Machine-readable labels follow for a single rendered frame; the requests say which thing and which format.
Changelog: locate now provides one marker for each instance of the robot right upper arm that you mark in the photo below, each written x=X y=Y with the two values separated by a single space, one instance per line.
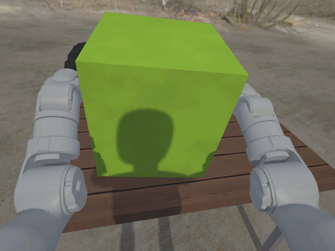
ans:
x=288 y=193

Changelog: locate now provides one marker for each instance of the right robot forearm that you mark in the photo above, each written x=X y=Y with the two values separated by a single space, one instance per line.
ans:
x=266 y=142

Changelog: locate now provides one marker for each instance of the left robot forearm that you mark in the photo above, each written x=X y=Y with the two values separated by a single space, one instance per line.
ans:
x=56 y=120

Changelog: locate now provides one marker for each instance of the left robot hand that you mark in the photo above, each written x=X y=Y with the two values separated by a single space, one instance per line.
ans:
x=70 y=63

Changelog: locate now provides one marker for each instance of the robot left upper arm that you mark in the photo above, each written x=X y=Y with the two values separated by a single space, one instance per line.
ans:
x=46 y=198

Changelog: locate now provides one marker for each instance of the table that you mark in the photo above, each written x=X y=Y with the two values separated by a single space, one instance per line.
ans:
x=118 y=200

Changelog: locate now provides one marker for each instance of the carton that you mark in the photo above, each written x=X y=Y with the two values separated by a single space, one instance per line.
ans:
x=158 y=95

